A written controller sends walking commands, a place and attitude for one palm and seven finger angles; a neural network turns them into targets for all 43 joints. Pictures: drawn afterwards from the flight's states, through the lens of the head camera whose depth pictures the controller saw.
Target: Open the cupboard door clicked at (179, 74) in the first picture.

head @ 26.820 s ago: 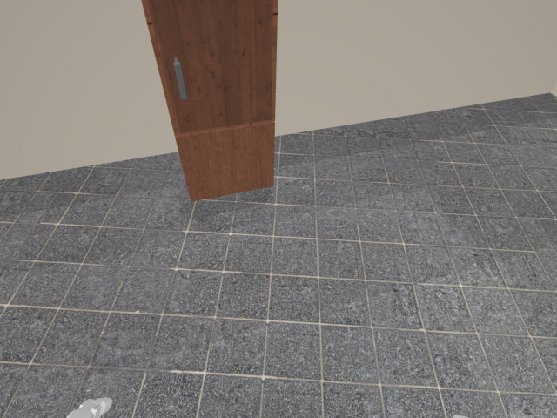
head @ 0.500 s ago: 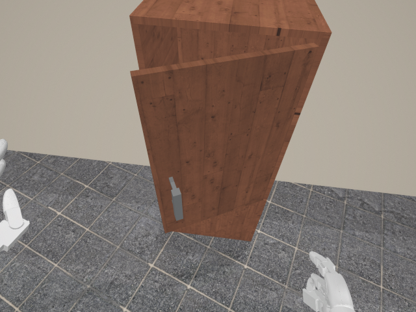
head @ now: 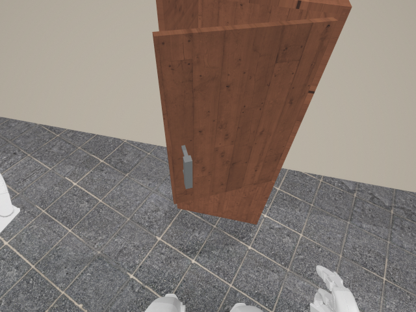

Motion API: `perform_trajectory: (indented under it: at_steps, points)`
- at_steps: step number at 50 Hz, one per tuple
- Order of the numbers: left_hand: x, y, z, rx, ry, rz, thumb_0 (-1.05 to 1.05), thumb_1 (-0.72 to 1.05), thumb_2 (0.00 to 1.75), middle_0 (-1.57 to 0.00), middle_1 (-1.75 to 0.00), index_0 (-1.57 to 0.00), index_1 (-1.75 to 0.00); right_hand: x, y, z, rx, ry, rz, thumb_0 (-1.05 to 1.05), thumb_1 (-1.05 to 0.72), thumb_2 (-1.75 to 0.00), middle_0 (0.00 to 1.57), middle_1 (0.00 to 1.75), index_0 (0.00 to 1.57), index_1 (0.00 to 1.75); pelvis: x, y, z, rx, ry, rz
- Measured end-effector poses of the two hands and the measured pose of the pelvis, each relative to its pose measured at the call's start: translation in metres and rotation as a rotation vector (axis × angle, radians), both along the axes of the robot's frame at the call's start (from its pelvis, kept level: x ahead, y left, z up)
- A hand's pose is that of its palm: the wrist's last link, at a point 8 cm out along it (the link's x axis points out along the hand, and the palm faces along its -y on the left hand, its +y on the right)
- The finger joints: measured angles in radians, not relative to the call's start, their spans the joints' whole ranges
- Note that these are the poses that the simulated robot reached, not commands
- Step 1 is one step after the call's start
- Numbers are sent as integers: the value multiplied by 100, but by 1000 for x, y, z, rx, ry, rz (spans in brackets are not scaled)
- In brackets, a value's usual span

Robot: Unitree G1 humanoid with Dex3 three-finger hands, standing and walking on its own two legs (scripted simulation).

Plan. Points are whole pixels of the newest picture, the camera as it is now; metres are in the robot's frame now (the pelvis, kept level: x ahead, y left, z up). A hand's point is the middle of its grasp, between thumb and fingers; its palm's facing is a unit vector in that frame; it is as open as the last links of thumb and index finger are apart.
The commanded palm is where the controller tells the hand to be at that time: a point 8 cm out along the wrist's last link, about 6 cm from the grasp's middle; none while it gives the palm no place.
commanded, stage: step back with the hand held close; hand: left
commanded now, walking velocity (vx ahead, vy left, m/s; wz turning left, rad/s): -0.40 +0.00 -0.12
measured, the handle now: (186, 167) +0.49 +0.08 -0.09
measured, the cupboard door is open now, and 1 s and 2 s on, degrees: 28 28 28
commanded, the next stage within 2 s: stop stepping back and stand still in 0.30 s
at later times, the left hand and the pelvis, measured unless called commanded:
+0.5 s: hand (36, 289) +0.12 +0.19 +0.19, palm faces +0.25 -0.85 -0.47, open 7.4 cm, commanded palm +0.04 +0.25 +0.20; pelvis -0.14 -0.03 +0.01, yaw -7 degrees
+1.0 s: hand out of the picture +0.02 +0.16 +0.19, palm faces +0.24 -0.84 -0.49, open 7.4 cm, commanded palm -0.03 +0.22 +0.20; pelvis -0.21 -0.06 +0.01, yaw -8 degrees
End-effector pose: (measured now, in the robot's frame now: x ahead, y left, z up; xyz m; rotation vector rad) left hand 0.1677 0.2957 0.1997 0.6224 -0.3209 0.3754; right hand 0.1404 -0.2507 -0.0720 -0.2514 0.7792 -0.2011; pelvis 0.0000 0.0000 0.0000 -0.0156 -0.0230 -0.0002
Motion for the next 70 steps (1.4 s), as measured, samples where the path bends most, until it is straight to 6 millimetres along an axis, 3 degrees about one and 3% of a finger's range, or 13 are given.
perform_trajectory:
  at_steps: [8,13,19,23,28,33,38,41,44,50,56,64,70]
  points:
    - [-34,11,-5,-52,-22,-23,2,88,90,-21,-30,-22,-30,-13,14,14,-48,-2,30,1,-90,-90,20,30,20,30,-33,10,4,-19,34,33]
    - [-55,23,8,-49,-21,21,2,88,90,-21,-30,-22,-31,-28,33,23,-2,-29,40,1,-90,-90,20,30,20,30,-50,8,16,-59,58,-4]
    - [-66,-4,10,-128,-47,-39,2,89,90,-21,-30,-21,-30,-50,38,28,40,-73,76,1,-90,-90,20,30,20,30,-80,-3,20,-46,107,-80]
    - [-68,-41,6,-114,-22,-157,2,89,90,-20,-30,-21,-30,-77,22,23,65,-105,67,1,-90,-90,20,30,20,30,-119,-18,15,-27,122,-109]
    - [-101,-82,8,18,83,-288,2,89,90,-21,-30,-21,-30,-137,-16,11,91,-68,-24,1,-90,-90,20,30,20,30,-155,-39,9,-5,92,-122]
    - [-135,-75,26,88,102,-209,2,88,90,-22,-30,-22,-31,-205,-56,13,47,54,-141,1,-90,-90,20,30,20,30,-154,-52,20,55,90,-169]
    - [-136,-55,12,-51,22,-64,1,88,90,-22,-30,-22,-31,-240,-87,4,-21,81,-211,1,-90,-90,20,30,20,30,-156,-48,16,42,67,-158]
    - [-130,-55,-11,-162,33,-44,1,89,90,-21,-30,-21,-30,-248,-93,5,-28,66,-239,1,-90,-90,20,30,20,30,-168,-46,13,46,37,-146]
    - [-135,-72,-22,-180,83,-98,2,89,90,-21,-30,-21,-30,-250,-88,14,-19,-17,-225,1,-90,-90,19,29,19,30,-183,-46,12,51,5,-153]
    - [-176,-97,7,-28,40,-213,2,89,90,-21,-30,-22,-30,-251,-66,18,35,-117,-162,1,-90,-90,19,30,20,30,-212,-56,10,32,-14,-142]
    - [-206,-73,18,-33,23,-83,1,88,90,-21,-30,-22,-31,-261,-51,11,88,-26,-119,1,-90,-90,20,30,20,30,-220,-58,23,38,15,-169]
    - [-196,-61,-24,-213,110,-24,2,89,90,-21,-30,-21,-30,-267,-46,7,26,11,-105,1,-90,-90,20,30,20,30,-229,-41,22,6,5,-135]
    - [-194,-65,-5,-130,89,-157,2,89,90,-21,-30,-21,-30,-263,-36,32,4,-75,-125,1,-90,-90,20,30,20,30,-237,-32,25,12,-7,-164]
